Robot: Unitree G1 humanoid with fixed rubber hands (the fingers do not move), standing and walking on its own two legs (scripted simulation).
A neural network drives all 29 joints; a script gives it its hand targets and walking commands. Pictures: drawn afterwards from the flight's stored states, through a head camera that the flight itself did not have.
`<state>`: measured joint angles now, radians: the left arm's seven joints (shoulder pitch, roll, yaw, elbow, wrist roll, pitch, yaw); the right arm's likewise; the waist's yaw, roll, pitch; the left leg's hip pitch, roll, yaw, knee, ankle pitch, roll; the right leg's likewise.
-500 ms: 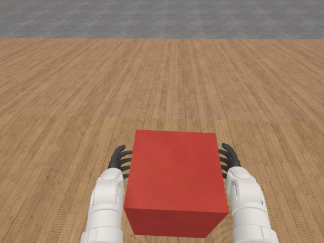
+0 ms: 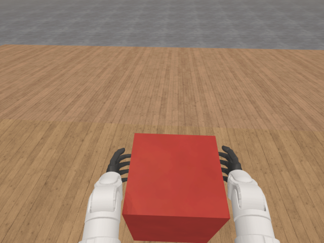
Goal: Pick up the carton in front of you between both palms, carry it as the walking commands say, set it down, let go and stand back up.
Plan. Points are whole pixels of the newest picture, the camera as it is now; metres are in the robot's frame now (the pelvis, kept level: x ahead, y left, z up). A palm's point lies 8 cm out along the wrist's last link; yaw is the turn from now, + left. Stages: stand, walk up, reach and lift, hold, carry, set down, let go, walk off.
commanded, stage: reach and lift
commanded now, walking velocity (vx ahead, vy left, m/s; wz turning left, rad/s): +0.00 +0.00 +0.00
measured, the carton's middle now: (172, 191) +0.29 +0.00 -0.03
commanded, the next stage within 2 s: hold in 0.08 s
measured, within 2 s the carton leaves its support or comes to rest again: neither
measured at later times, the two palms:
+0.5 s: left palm (112, 175) +0.28 +0.15 +0.06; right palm (238, 175) +0.28 -0.15 +0.06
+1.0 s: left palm (111, 175) +0.28 +0.15 +0.05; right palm (234, 173) +0.29 -0.15 +0.06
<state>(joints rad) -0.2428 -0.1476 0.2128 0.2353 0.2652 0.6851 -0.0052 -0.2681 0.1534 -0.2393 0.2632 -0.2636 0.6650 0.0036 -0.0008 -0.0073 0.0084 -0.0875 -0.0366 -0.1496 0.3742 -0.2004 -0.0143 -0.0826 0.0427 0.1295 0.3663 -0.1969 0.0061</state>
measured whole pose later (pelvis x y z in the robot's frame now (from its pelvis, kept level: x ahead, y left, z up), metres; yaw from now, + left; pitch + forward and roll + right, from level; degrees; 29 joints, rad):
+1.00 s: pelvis +0.00 +0.00 +0.00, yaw +0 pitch -7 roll +0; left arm -0.27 -0.15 0.22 0.20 0.28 0.76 -0.02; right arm -0.29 0.16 -0.24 0.22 -0.28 0.75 0.01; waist 0.00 0.00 0.03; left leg -0.03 -0.04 -0.14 0.34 -0.18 -0.01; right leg -0.03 0.03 0.12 0.34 -0.18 0.01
